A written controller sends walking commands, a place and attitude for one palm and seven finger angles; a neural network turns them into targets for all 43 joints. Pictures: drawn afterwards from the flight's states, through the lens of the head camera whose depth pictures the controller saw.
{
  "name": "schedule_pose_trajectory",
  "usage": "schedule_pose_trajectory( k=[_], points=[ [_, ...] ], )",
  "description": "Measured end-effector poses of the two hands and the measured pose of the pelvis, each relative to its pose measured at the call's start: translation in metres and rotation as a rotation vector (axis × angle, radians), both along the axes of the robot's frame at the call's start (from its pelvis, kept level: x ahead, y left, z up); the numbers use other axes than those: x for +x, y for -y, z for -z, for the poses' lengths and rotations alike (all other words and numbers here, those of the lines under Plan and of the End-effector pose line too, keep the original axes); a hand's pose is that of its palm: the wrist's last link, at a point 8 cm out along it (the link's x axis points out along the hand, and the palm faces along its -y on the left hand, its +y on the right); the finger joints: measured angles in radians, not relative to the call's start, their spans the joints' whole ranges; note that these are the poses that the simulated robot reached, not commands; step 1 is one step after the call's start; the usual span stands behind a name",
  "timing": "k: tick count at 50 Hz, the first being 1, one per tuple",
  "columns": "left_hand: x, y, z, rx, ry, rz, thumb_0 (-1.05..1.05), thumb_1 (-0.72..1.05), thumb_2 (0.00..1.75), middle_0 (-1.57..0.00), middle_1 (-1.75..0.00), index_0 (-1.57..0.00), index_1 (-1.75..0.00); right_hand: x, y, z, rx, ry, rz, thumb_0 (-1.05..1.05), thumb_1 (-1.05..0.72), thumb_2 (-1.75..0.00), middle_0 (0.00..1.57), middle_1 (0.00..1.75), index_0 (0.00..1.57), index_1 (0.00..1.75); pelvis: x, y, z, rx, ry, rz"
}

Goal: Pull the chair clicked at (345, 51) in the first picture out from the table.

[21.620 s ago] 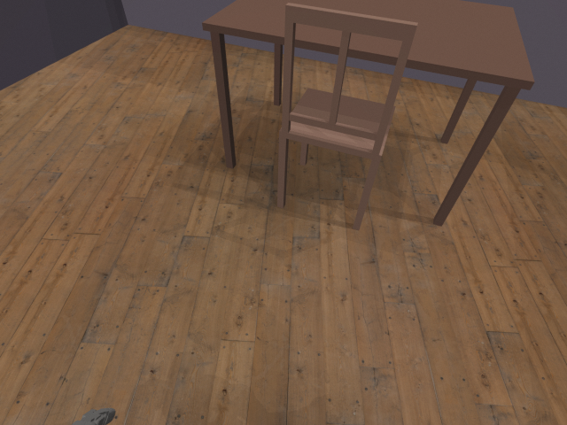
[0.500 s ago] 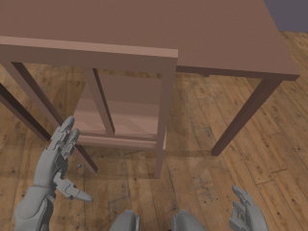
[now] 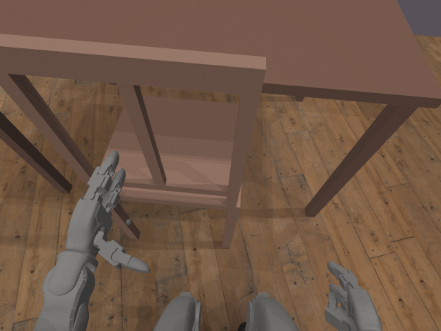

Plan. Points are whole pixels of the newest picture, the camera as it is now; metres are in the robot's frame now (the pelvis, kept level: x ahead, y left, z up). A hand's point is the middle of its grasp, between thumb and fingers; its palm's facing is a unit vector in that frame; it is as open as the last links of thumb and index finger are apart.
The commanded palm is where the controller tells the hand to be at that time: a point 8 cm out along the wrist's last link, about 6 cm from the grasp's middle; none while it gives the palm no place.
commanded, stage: aim the fingers beside a spindle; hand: left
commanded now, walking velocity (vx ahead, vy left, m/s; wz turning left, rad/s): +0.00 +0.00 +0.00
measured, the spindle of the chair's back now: (148, 143) +0.45 +0.17 +0.02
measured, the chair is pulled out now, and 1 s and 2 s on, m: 0.00 0.00 0.00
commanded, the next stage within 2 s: none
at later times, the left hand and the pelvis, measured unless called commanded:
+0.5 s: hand (140, 218) +0.31 +0.16 +0.01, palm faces -0.10 -1.00 -0.02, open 16.9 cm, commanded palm +0.29 +0.21 +0.01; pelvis +0.00 +0.01 -0.01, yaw -1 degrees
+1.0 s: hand (133, 214) +0.31 +0.17 +0.02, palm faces -0.05 -1.00 -0.05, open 16.9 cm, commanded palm +0.29 +0.22 +0.02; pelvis +0.00 +0.01 -0.01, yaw -1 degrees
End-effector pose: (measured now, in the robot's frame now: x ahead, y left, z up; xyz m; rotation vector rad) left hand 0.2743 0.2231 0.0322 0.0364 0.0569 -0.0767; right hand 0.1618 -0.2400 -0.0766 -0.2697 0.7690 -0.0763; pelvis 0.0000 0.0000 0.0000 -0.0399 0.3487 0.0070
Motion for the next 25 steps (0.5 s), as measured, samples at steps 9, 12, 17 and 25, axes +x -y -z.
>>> schedule_pose_trajectory(
  k=[9, 12, 17, 25],
  points=[
    [0.001, 0.003, 0.012, -0.007, -0.027, 0.006, -0.01, -0.50, 0.30, -0.06, -0.08, -0.06, -0.08, -0.004, -0.003, 0.006, 0.000, -0.028, 0.003, 0.01, -0.91, -0.90, 0.21, 0.30, 0.20, 0.30, -0.002, -0.002, 0.004, -0.003, -0.011, 0.000],
    [0.006, 0.002, 0.017, -0.006, -0.022, 0.001, -0.01, -0.50, 0.30, -0.06, -0.08, -0.06, -0.08, -0.006, -0.002, 0.010, -0.009, -0.039, 0.003, 0.01, -0.91, -0.90, 0.21, 0.30, 0.20, 0.30, -0.003, -0.003, 0.007, -0.007, -0.016, -0.002],
    [0.015, 0.006, 0.013, -0.010, 0.015, 0.010, -0.01, -0.50, 0.30, -0.06, -0.08, -0.06, -0.08, -0.009, -0.003, 0.014, -0.011, -0.060, 0.007, 0.01, -0.91, -0.90, 0.21, 0.30, 0.20, 0.30, -0.005, -0.004, 0.009, -0.009, -0.023, -0.002],
    [0.015, 0.011, 0.022, -0.012, -0.030, 0.018, -0.01, -0.50, 0.30, -0.06, -0.08, -0.06, -0.08, -0.013, -0.005, 0.016, 0.006, -0.078, 0.021, 0.01, -0.91, -0.90, 0.21, 0.30, 0.20, 0.30, -0.003, -0.006, 0.010, -0.004, -0.030, 0.008]
  ],
)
